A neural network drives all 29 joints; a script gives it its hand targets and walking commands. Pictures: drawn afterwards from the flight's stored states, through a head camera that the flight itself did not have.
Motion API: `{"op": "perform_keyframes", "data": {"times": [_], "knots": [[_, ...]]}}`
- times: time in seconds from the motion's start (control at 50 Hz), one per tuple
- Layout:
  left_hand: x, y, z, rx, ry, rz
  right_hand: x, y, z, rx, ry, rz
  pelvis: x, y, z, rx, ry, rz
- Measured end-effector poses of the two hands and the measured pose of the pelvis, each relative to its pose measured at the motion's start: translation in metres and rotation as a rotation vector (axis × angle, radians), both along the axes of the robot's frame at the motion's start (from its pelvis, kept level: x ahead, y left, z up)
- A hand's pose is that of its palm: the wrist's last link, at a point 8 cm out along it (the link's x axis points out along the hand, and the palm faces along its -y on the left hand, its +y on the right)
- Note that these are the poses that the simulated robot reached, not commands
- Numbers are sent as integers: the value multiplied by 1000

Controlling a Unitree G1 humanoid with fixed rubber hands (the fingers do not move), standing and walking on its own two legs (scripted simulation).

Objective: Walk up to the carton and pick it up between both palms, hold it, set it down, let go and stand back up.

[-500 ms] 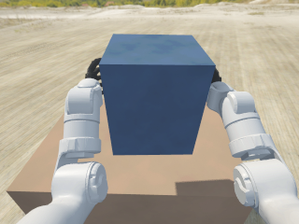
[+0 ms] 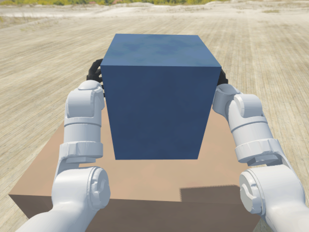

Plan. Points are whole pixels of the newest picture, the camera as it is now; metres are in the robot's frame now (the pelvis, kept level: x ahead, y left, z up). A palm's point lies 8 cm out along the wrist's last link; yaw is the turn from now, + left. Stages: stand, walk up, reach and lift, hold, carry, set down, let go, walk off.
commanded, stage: hold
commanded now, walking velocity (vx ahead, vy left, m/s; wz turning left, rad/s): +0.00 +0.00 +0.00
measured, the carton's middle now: (156, 96) +0.38 +0.00 +0.24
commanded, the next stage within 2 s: none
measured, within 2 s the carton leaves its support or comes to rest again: neither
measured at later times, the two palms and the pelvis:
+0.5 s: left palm (97, 88) +0.38 +0.15 +0.27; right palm (220, 94) +0.36 -0.15 +0.25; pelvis +0.01 +0.01 +0.00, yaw -1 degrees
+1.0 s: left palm (93, 88) +0.37 +0.15 +0.28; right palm (219, 92) +0.36 -0.15 +0.26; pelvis +0.00 +0.01 +0.00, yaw +0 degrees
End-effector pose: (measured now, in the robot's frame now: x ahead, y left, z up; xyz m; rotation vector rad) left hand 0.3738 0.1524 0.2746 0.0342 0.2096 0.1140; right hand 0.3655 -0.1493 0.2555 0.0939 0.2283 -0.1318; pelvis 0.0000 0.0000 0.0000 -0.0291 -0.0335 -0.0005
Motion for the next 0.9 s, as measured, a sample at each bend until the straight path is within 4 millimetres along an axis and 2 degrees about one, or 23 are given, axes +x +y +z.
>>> {"op": "perform_keyframes", "data": {"times": [0.52,0.9], "knots": [[4,-4,-3,2,-4,-26,-4,-4,-5,-2,-3,-24,9,9,0,-7,-25,-16],[-3,2,0,-7,-3,-14,-8,3,1,5,-1,-16,0,7,0,-4,-33,-5]]}}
